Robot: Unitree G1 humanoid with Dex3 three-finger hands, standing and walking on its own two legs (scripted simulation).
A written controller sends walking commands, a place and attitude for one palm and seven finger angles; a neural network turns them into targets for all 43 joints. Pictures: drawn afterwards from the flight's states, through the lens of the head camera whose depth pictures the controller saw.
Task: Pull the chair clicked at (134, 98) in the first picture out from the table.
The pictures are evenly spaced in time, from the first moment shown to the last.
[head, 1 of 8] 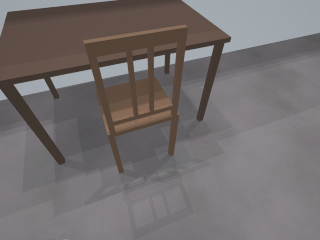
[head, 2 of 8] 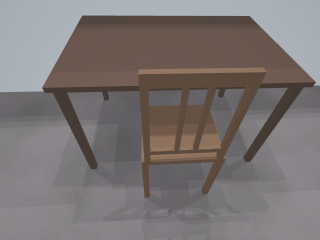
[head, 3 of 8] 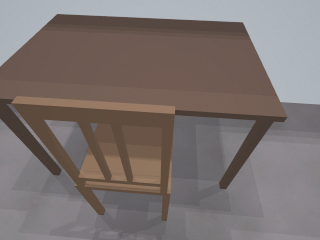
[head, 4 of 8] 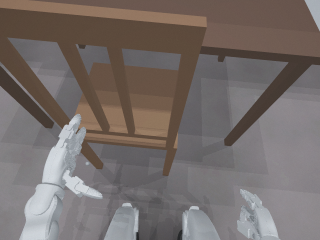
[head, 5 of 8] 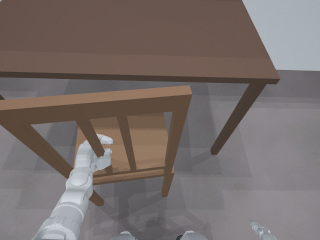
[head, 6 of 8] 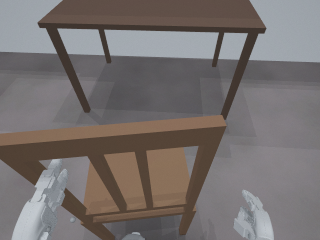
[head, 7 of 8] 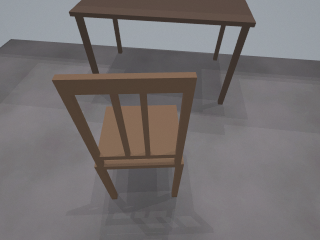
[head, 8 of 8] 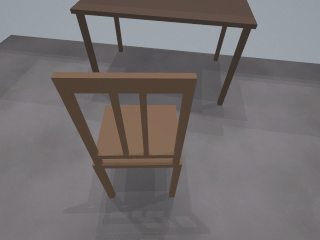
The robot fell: no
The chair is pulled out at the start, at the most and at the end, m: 0.00 0.69 0.69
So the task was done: yes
